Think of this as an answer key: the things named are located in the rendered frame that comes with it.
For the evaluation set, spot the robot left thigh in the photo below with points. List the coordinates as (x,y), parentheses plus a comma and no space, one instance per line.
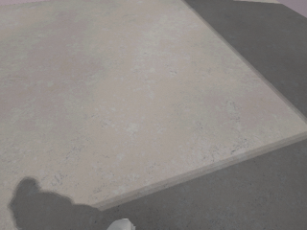
(121,224)

